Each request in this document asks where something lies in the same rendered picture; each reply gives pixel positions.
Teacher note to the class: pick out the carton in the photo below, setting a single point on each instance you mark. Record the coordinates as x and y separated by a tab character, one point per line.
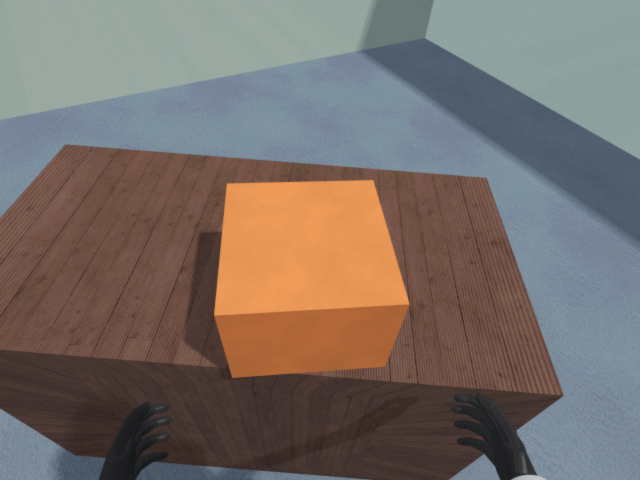
308	280

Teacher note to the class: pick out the robot left hand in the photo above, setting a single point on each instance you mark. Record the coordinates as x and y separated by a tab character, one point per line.
122	461

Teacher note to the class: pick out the robot right hand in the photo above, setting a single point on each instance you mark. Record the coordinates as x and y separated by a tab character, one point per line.
502	446

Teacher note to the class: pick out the pedestal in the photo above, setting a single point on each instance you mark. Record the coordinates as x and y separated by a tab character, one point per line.
108	276

